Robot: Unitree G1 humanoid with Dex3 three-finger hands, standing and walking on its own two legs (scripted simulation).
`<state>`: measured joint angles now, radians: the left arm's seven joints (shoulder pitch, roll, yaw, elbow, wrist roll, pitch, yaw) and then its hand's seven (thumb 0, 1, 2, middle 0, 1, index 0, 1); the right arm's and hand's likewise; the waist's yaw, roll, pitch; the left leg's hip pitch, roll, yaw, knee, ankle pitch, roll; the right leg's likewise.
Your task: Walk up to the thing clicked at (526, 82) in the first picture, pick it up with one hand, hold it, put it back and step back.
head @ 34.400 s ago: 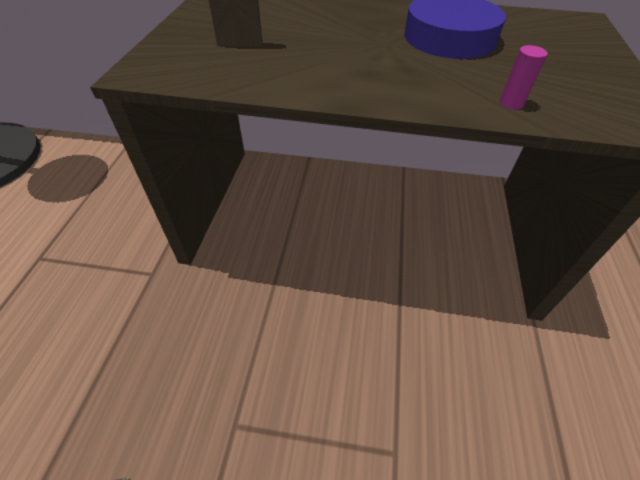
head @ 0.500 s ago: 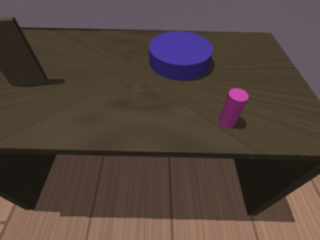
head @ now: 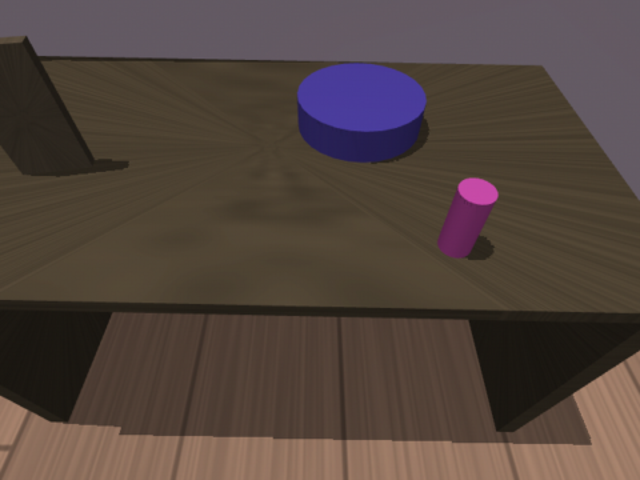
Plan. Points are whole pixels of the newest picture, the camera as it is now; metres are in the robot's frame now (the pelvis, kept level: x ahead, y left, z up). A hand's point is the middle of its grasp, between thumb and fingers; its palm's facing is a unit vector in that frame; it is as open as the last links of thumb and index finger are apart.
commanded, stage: stand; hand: right
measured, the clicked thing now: (465, 220) +0.46 -0.21 +0.04
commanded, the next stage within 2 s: step back in 0.88 s
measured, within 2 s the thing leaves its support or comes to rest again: neither
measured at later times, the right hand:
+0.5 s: hand out of the picture +0.06 -0.25 -0.16, palm faces -0.03 +0.94 -0.34, open 7.4 cm
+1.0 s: hand out of the picture +0.07 -0.26 -0.16, palm faces -0.02 +0.94 -0.34, open 7.4 cm
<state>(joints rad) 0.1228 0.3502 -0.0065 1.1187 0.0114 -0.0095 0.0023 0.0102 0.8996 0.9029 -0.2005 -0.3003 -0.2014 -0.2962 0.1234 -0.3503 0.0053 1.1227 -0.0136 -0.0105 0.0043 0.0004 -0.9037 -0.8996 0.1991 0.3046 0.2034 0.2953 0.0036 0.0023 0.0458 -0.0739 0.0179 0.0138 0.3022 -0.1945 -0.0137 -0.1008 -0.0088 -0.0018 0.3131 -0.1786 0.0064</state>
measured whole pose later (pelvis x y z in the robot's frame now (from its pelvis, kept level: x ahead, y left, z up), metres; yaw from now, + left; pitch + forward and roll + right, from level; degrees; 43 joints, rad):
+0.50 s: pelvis +0.00 +0.00 +0.00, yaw +0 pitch -2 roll +0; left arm 0.12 0.35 -0.01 1.12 0.01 -0.01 0.00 0.01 0.90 0.90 -0.20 -0.30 -0.20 -0.30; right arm 0.13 -0.35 0.00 1.12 -0.01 -0.01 0.01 0.00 -0.90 -0.90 0.20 0.30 0.20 0.30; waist 0.00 0.00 0.05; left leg -0.08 0.02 0.02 0.30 -0.19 -0.01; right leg -0.10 -0.01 0.00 0.31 -0.17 0.01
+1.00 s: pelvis -0.02 +0.00 -0.01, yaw +0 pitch -2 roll +0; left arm 0.09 0.37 0.03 1.05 0.00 0.01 0.01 0.01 0.90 0.90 -0.20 -0.30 -0.20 -0.30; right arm 0.08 -0.36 -0.02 1.07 0.00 0.01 0.01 0.00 -0.90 -0.90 0.20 0.30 0.20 0.30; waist 0.01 0.00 0.12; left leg -0.16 0.02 0.02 0.41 -0.23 -0.01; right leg -0.18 -0.01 0.00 0.42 -0.21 0.00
